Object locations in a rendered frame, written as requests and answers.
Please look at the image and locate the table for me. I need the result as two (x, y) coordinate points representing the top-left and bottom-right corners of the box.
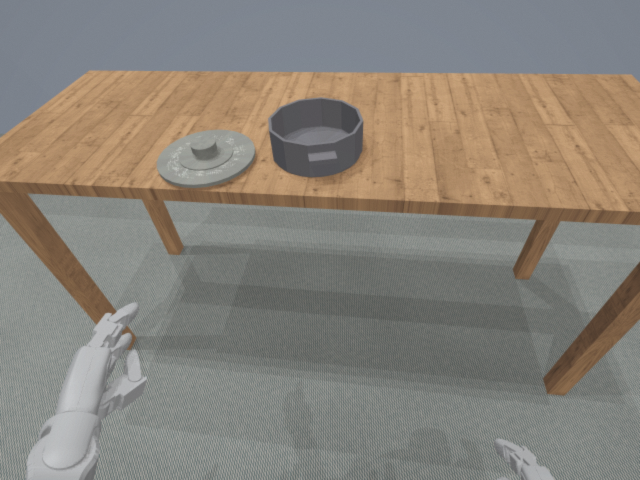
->
(0, 71), (640, 396)

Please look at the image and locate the lid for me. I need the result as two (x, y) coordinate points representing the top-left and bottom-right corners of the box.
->
(157, 130), (255, 188)

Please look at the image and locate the robot left hand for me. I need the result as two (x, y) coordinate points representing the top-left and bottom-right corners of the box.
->
(55, 302), (147, 420)

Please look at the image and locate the pot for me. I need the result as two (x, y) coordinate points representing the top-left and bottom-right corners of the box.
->
(268, 97), (363, 177)

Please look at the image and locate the left robot forearm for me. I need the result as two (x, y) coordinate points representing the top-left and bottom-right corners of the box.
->
(25, 411), (101, 480)

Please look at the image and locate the knob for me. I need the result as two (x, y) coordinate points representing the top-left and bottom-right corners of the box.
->
(190, 136), (217, 157)

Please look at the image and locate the robot right hand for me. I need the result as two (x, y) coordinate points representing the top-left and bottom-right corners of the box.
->
(494, 438), (554, 480)

